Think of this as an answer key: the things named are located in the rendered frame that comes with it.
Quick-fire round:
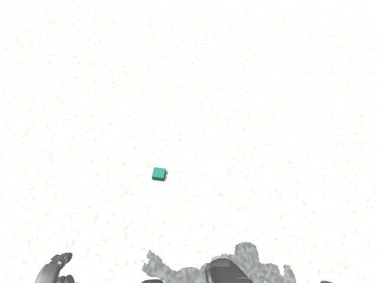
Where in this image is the left robot hand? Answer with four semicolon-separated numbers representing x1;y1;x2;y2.
34;252;78;283

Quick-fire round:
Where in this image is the small box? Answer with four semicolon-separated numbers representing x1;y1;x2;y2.
152;167;166;181

